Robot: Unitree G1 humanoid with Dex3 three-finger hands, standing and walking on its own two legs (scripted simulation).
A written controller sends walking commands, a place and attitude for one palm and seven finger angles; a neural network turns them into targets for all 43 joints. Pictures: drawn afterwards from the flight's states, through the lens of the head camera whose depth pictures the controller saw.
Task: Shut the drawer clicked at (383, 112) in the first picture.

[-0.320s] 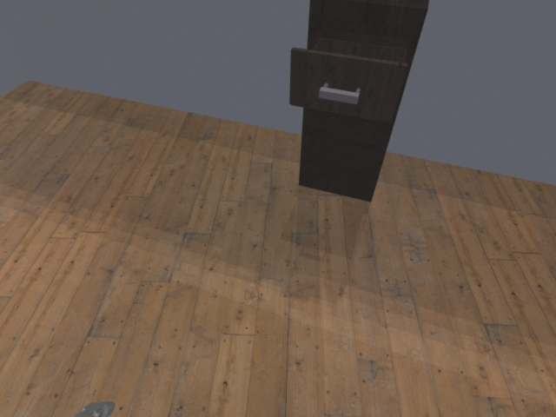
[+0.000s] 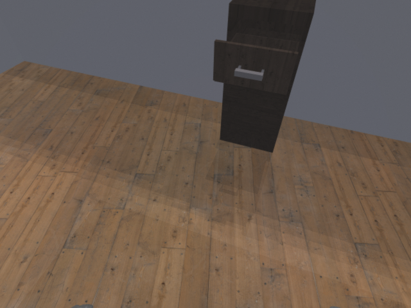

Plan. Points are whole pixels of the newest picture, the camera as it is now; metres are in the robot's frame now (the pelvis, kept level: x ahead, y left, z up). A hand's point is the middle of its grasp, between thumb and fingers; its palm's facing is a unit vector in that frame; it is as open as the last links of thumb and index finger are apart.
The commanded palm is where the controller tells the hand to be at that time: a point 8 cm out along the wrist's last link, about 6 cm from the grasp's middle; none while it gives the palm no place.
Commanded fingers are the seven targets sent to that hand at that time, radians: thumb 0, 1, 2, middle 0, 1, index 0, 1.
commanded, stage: stand and wait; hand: left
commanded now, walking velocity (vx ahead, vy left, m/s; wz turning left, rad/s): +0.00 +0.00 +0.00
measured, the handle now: (249, 72) +1.01 -0.11 -0.03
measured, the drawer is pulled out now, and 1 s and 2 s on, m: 0.29 0.29 0.29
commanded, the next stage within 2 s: look at it before walking up in 0.50 s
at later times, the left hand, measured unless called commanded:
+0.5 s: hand out of the picture +0.06 +0.24 -0.15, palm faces -0.03 -0.94 -0.34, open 7.4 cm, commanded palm none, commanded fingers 0.00 0.90 0.90 -0.20 -0.30 -0.20 -0.30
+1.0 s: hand out of the picture +0.06 +0.24 -0.15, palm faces -0.03 -0.95 -0.32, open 7.4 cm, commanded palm none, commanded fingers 0.00 0.90 0.90 -0.20 -0.30 -0.20 -0.30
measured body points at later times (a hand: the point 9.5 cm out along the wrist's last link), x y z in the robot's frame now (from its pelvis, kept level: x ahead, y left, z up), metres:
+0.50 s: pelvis -0.01 -0.01 +0.00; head -0.01 -0.01 +0.45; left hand +0.06 +0.29 -0.13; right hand +0.06 -0.30 -0.13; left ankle -0.01 +0.13 -0.74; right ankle -0.01 -0.11 -0.74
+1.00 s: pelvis -0.01 +0.00 +0.01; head -0.01 +0.00 +0.46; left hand +0.06 +0.29 -0.13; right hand +0.07 -0.30 -0.13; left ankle -0.01 +0.13 -0.74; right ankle -0.01 -0.11 -0.74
